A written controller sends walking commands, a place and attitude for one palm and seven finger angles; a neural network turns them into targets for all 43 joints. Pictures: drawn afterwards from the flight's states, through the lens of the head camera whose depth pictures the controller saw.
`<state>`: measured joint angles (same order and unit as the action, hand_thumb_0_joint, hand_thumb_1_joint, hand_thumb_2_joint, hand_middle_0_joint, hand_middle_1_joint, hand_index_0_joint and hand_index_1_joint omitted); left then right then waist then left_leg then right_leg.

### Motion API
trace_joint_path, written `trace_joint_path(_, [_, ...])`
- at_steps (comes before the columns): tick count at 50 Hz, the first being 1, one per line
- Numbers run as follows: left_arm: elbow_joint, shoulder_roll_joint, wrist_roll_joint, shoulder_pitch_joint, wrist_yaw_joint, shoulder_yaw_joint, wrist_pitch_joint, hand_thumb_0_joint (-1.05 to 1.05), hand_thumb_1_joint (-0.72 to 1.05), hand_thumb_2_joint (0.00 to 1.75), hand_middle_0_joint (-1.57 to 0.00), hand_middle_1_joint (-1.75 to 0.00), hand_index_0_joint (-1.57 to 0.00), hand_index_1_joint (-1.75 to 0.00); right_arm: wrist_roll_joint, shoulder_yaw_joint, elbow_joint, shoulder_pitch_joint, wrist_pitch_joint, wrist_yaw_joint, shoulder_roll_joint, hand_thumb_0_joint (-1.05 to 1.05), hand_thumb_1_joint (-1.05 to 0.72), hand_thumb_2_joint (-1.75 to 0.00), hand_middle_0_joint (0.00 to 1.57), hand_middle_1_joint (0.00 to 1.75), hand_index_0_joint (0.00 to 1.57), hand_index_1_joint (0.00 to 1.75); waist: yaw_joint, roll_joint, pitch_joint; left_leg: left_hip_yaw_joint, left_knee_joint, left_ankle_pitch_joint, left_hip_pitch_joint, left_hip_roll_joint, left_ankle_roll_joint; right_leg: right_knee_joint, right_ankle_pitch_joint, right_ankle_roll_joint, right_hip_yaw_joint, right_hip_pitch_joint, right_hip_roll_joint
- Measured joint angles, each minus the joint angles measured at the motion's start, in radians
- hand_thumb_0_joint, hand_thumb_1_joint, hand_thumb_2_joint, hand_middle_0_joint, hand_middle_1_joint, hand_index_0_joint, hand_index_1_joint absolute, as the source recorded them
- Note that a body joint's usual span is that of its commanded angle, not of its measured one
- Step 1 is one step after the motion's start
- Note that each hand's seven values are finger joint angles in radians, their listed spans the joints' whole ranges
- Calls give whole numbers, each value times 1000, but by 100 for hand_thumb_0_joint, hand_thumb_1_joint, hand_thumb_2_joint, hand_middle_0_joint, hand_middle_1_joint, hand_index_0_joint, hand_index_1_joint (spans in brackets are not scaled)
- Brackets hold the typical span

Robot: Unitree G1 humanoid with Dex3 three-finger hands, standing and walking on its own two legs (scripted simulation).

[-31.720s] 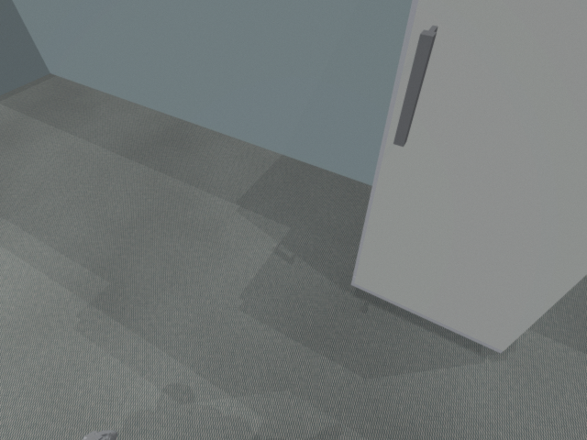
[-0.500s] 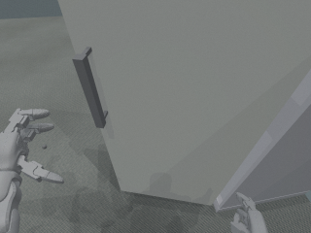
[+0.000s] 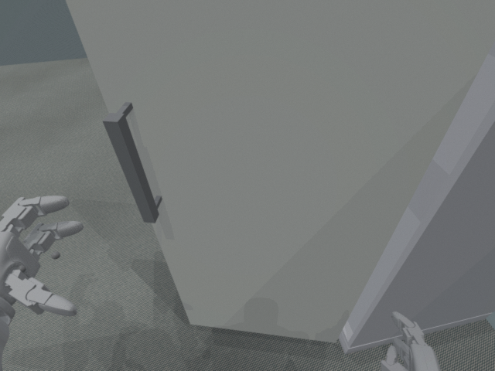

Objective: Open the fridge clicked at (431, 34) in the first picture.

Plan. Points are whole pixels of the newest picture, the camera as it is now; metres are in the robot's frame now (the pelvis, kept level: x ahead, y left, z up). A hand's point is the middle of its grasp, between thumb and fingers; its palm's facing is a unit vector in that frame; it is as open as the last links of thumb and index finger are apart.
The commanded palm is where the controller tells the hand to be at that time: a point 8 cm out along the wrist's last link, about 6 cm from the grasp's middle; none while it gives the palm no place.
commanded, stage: draw the hand back to the body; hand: left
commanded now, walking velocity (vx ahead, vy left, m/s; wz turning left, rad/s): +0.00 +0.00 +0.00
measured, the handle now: (140, 167) +0.41 +0.24 +0.13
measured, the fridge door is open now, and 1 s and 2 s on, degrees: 71 71 71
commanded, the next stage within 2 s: step back with the hand held close in 1.24 s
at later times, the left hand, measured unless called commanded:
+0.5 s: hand (37, 260) +0.21 +0.29 +0.15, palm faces +0.52 -0.79 -0.33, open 12.4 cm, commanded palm +0.16 +0.32 +0.17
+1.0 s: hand (40, 252) +0.20 +0.27 +0.17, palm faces +0.48 -0.79 -0.37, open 7.8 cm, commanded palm +0.16 +0.31 +0.19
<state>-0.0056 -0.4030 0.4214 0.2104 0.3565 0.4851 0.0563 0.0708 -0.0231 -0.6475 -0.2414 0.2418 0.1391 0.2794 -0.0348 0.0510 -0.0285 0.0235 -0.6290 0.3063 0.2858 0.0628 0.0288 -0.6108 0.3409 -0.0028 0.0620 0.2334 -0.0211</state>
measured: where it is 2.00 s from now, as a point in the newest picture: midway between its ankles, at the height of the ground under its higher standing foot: outside the picture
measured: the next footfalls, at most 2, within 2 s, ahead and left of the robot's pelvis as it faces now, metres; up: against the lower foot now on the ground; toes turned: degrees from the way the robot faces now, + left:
none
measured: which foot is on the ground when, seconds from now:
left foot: down 0.00-1.00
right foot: down 0.00-1.00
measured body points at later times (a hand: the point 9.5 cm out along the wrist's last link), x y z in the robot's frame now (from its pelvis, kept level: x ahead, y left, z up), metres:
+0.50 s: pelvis +0.00 +0.01 +0.02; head -0.02 +0.00 +0.46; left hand +0.17 +0.33 +0.17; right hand +0.19 -0.21 -0.07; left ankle +0.02 +0.14 -0.73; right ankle -0.01 -0.12 -0.73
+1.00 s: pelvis +0.01 +0.01 +0.02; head -0.01 -0.01 +0.47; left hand +0.17 +0.31 +0.19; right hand +0.20 -0.23 -0.06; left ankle +0.02 +0.14 -0.73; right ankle -0.01 -0.12 -0.73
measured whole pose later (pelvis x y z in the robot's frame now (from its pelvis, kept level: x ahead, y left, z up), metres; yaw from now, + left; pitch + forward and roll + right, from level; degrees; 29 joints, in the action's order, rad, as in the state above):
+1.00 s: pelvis +0.01 +0.01 +0.02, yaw -1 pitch -7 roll +0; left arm 0.36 -0.33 0.07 0.44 -0.13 0.34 -0.07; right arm -0.02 0.00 -0.70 -0.18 0.16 0.10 0.23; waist -0.08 0.06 0.05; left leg 0.06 -0.39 0.22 0.05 0.06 0.02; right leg -0.36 0.24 -0.01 0.04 0.00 -0.02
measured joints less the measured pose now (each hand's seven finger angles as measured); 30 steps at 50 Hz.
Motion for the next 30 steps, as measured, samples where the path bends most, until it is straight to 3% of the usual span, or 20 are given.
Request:
trace_joint_path(9, [111, 44, -33, 43, -30, -45, 0, -2, -52, 21, -25, -114, -25, -113, -3, -1, -27, 4, 24, 14, 5, 1, -90, -90, 20, 30, 20, 30, -28, -3, 26, -12, 17, -11, -36, -5, -3, 30, -13, -1, 13, -48, -3])
trace_joint_path(14, [163, 38, -223, 78, -311, -87, -56, -2, -42, 26, -25, -107, -25, -107, -57, -3, -39, 46, 19, 0, -23, 1, -90, -90, 20, 30, 20, 30, -23, 2, 55, -8, 65, -36, -74, -2, -3, 91, -48, -2, 9, -88, 3])
trace_joint_path(16, [185, 49, -269, 106, -388, -96, -71, -2, -36, 29, -25, -104, -24, -104, -67, -2, -42, 54, 13, -8, -34, 1, -90, -90, 20, 30, 20, 30, -25, 3, 62, 1, 91, -48, -91, -2, -6, 115, -62, -4, 2, -102, 3])
trace_joint_path(19, [213, 69, -314, 130, -455, -120, -89, -2, -27, 34, -25, -99, -24, -98, -75, 1, -49, 54, 2, -15, -42, 1, -90, -90, 20, 30, 20, 30, -38, 5, 71, 11, 126, -62, -120, -7, -11, 148, -77, -8, -6, -126, -1])
trace_joint_path(24, [229, 88, -349, 126, -497, -154, -108, -1, -10, 42, -24, -89, -24, -88, -82, -1, -74, 59, -21, -20, -50, 1, -90, -90, 20, 30, 20, 30, -51, 3, 84, 20, 175, -78, -166, -18, -17, 189, -92, -14, -13, -166, -10])
trace_joint_path(30, [267, 83, -359, 152, -501, -158, -113, -1, 11, 52, -23, -76, -23, -76, -88, 1, -73, 66, -44, -31, -60, 1, -90, -90, 20, 30, 20, 30, -43, 2, 83, 36, 217, -85, -210, -21, -18, 226, -102, -17, -27, -203, -12])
